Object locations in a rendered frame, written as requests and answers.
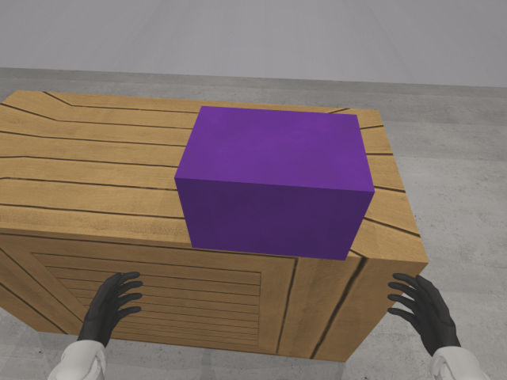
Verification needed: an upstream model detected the robot right forearm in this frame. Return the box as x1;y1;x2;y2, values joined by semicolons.
429;346;491;380

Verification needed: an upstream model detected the carton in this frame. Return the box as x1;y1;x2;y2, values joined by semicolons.
174;106;375;260

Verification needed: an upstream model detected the left robot hand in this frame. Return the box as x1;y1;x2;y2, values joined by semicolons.
77;272;143;348

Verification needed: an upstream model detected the pedestal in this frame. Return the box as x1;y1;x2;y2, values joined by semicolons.
0;90;429;363

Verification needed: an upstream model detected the robot left forearm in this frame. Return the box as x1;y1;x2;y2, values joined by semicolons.
48;340;108;380

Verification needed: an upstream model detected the right robot hand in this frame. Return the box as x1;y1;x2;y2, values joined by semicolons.
387;273;461;357

